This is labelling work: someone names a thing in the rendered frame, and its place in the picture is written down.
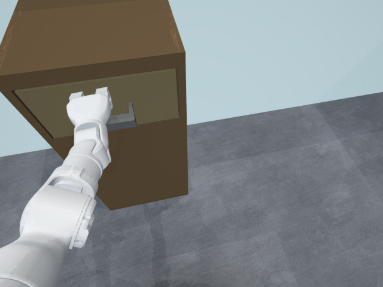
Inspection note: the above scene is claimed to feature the robot left hand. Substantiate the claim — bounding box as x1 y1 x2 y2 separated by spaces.
66 87 113 162

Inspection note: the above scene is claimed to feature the robot left upper arm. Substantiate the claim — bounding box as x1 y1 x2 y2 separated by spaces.
0 185 97 287

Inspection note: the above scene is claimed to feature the cabinet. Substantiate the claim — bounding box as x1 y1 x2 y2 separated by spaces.
0 0 189 210

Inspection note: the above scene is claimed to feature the handle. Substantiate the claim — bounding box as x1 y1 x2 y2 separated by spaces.
106 102 137 131

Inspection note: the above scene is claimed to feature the robot left forearm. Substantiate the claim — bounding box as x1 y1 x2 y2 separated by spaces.
20 119 110 236

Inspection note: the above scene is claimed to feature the drawer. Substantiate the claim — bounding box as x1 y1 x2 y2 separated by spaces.
15 68 179 138

